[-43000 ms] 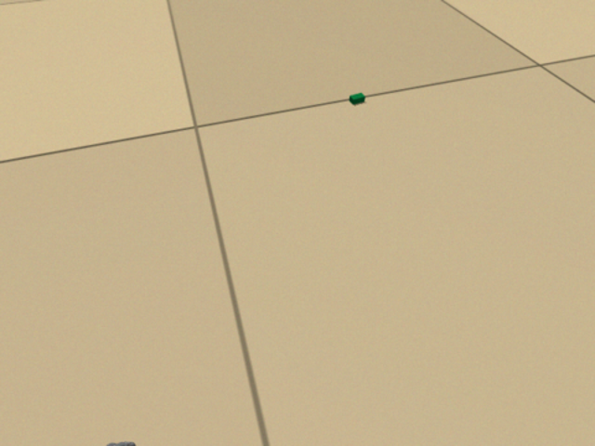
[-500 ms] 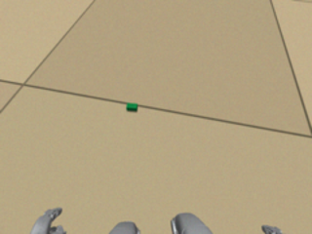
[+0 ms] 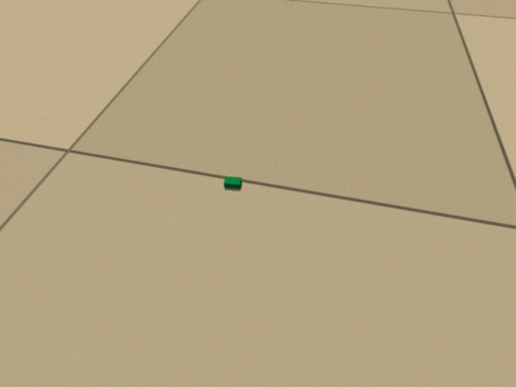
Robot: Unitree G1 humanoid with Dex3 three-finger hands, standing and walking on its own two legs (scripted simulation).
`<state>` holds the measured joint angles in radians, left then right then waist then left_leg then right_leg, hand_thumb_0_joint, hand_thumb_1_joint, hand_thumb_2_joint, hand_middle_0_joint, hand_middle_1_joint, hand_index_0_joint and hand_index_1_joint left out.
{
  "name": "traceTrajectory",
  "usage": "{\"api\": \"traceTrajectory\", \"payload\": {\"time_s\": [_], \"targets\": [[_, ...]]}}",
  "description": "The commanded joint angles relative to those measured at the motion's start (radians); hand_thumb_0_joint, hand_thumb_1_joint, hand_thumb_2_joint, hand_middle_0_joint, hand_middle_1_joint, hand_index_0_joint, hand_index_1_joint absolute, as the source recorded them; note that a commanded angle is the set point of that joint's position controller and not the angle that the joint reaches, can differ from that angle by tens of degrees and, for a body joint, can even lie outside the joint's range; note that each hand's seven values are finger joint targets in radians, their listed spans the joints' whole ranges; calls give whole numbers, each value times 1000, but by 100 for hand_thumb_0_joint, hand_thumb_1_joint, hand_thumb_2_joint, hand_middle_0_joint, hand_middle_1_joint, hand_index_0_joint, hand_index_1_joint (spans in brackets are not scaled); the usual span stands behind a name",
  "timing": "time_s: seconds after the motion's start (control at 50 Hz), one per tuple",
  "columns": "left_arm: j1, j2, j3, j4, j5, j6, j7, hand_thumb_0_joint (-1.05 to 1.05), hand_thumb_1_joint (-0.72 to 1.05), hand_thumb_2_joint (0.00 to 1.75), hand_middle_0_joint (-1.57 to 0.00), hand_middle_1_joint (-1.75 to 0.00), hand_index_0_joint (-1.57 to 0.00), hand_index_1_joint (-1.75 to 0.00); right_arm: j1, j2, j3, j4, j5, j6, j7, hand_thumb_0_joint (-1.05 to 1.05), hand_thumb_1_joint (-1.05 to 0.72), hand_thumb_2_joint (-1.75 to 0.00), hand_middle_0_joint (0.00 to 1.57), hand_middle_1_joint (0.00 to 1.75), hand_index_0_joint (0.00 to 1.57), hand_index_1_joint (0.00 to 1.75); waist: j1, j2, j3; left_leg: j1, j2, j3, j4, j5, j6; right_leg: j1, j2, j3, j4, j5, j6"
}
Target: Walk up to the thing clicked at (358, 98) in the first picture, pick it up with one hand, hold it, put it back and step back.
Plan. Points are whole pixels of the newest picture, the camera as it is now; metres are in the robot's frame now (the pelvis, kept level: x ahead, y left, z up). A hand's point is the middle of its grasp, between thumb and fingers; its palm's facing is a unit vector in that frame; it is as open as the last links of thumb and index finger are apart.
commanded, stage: step back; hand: left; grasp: from above
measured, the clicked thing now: (232, 182) +1.10 +0.21 -0.74
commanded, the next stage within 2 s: stand in 0.60 s
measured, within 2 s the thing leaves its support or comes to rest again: neither
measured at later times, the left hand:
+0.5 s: hand (130, 379) +0.14 +0.24 -0.14, palm faces +0.05 -0.93 -0.37, open 7.3 cm
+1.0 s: hand (129, 373) +0.15 +0.25 -0.14, palm faces +0.02 -0.95 -0.33, open 7.3 cm
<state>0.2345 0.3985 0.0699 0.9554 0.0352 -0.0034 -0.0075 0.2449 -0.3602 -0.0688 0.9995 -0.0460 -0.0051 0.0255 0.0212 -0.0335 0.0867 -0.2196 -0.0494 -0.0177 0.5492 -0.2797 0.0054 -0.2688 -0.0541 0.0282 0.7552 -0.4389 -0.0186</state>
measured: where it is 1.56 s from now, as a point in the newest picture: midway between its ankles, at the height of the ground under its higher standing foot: outside the picture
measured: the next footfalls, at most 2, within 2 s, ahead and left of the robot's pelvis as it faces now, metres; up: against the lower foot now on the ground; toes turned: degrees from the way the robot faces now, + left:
right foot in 0.22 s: +0.12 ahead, -0.13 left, +0.00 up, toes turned -2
left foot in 0.52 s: +0.08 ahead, +0.12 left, +0.00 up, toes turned +1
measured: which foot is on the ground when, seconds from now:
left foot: down 0.00-0.26, up 0.28-0.50, down 0.52-1.00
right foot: up 0.00-0.20, down 0.22-1.00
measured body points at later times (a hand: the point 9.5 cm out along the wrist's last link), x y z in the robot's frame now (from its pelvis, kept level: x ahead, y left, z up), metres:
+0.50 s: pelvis +0.04 -0.02 +0.00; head +0.06 -0.03 +0.45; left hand +0.14 +0.29 -0.11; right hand +0.10 -0.33 -0.14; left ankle +0.03 +0.12 -0.72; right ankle +0.08 -0.13 -0.73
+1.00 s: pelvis +0.06 -0.01 +0.02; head +0.07 +0.00 +0.47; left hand +0.15 +0.29 -0.11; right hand +0.19 -0.30 -0.10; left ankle +0.04 +0.12 -0.73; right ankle +0.08 -0.13 -0.73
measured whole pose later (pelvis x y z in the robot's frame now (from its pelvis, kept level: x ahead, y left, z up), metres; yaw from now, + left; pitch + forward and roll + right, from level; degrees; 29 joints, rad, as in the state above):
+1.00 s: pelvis +0.06 -0.01 +0.02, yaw +2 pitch -4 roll +0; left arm 0.06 0.34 0.00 1.12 0.01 -0.01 -0.01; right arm 0.04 -0.34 -0.01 1.09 -0.01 -0.02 0.00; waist 0.02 -0.01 0.07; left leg -0.06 0.01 -0.01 0.36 -0.24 -0.02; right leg -0.13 -0.04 -0.05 0.39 -0.19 0.02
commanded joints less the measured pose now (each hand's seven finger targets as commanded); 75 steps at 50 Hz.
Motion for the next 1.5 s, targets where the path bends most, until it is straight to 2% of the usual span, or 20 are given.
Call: {"api": "traceTrajectory", "payload": {"time_s": [0.0,0.04,0.12,0.2,0.22,0.24,0.26,0.28,0.34,0.44,0.48,0.52,0.54,0.56,0.62,0.66,0.8,1.18,1.24,1.48], "targets": [[-100,223,46,-101,-14,-34,9,0,90,90,-20,-30,-20,-30,17,-328,-84,-86,6,-44,-18,0,-90,-90,20,30,20,30,-51,117,-10,111,366,-488,-301,-229,261,-282,2,49,176,-137,-22],[-70,190,41,-90,-16,-40,0,0,90,90,-20,-30,-20,-30,-8,-266,-63,-99,6,-51,-23,0,-90,-90,20,30,20,30,-32,148,-11,143,289,-341,-244,-9,200,-280,-9,18,97,-76,-19],[-76,160,39,-77,-18,-40,-4,0,90,90,-20,-30,-20,-30,-17,-270,-57,-102,13,-45,-24,0,-90,-90,20,30,20,30,-44,228,-29,49,255,-245,-205,165,175,-120,31,-58,-52,25,-1],[28,166,52,-3,-16,-53,19,0,90,90,-20,-30,-20,-30,-103,-174,-11,-126,42,-16,-28,0,-90,-90,20,30,20,30,49,127,-101,-190,149,-98,32,115,66,270,43,-52,-317,299,-12],[44,219,67,-1,-7,-55,27,0,90,90,-20,-30,-20,-30,-89,-128,7,-133,48,-14,-33,0,-90,-90,20,30,20,30,58,-17,-119,-280,66,-81,154,-17,31,312,-83,145,-367,245,-42],[4,283,72,-24,1,-58,30,0,90,90,-20,-30,-20,-30,-48,-113,16,-130,46,-7,-41,0,-90,-90,20,30,20,30,35,-134,-115,-298,-7,-88,260,-256,6,219,-286,421,-508,52,-115],[-117,308,70,-51,4,-53,26,0,90,90,-20,-30,-20,-30,-19,-189,-12,-88,36,8,-47,0,-90,-90,20,30,20,30,9,-70,-73,-163,46,-109,366,-325,0,-12,-370,476,-543,-186,-209],[-180,285,67,-69,3,-50,22,0,90,90,-20,-30,-20,-30,24,-216,-24,-62,35,11,-45,0,-90,-90,20,30,20,30,-18,-68,-16,-115,71,-97,369,-314,-6,-106,-349,449,-536,-237,-226],[-188,232,51,-57,-2,-52,22,0,90,90,-20,-30,-20,-30,16,-203,-14,-28,32,7,-34,0,-90,-90,20,30,20,30,-14,-80,4,-164,62,-115,322,-213,6,-59,-221,256,-503,-135,-148],[-208,235,53,-44,-4,-45,14,0,90,90,-20,-30,-20,-30,27,-183,-7,1,21,-8,-30,0,-90,-90,20,30,20,30,-16,-140,-55,-61,66,3,67,-167,-10,-23,-206,151,-414,70,-138],[-220,209,43,-38,-16,-36,12,0,90,90,-20,-30,-20,-30,59,-172,-11,28,15,-20,-35,0,-90,-90,20,30,20,30,-40,-88,-97,27,41,31,-141,-2,-10,11,-164,86,-294,229,-95],[-185,143,19,-38,-31,-34,14,0,90,90,-20,-30,-20,-30,2,-226,-26,13,0,-33,-46,0,-90,-90,20,30,20,30,-19,52,-159,94,193,-178,-183,259,36,-16,-83,5,-139,412,-25],[-176,126,13,-23,-46,-31,13,0,90,90,-20,-30,-20,-30,-96,-260,-21,-11,11,-38,-45,0,-90,-90,20,30,20,30,23,105,-135,3,258,-253,-181,245,82,15,-10,-46,-170,261,7],[-191,155,19,3,-45,-30,16,0,90,90,-20,-30,-20,-30,-150,-267,-17,-14,18,-33,-39,0,-90,-90,20,30,20,30,23,108,-115,-68,243,-208,-137,205,103,100,-5,-38,-225,170,3],[-189,148,2,36,-39,-38,10,0,90,90,-20,-30,-20,-30,-112,-205,4,6,31,-52,-37,0,-90,-90,20,30,20,30,-4,67,-165,41,191,-120,-154,445,30,188,-70,10,-246,497,-11],[-162,141,-6,53,-41,-36,13,0,90,90,-20,-30,-20,-30,-110,-226,2,25,35,-56,-42,0,-90,-90,20,30,20,30,-1,107,-178,99,189,-103,-131,557,18,186,-66,-4,-255,562,-12],[-198,152,-23,90,-33,-26,15,0,90,90,-20,-30,-20,-30,-159,-205,14,39,44,-36,-45,0,-90,-90,20,30,20,30,-16,82,-159,124,187,-72,-190,538,12,223,-68,-13,-326,581,-3],[-211,171,-29,129,-27,-41,11,0,90,90,-20,-30,-20,-30,-225,-191,23,61,37,-28,-24,0,-90,-90,20,30,20,30,-18,36,-109,115,176,-64,-296,190,-1,194,-91,16,-474,383,5],[-203,175,-30,131,-26,-38,11,0,90,90,-20,-30,-20,-30,-226,-187,24,70,36,-24,-21,0,-90,-90,20,30,20,30,-10,25,-73,106,165,-63,-296,105,-3,132,-90,37,-515,229,7],[-186,183,-29,131,-29,-37,7,0,90,90,-20,-30,-20,-30,-167,-192,28,87,32,-24,-22,0,-90,-90,20,30,20,30,-15,33,-92,69,175,-72,-299,112,3,166,-86,38,-489,263,1]]}}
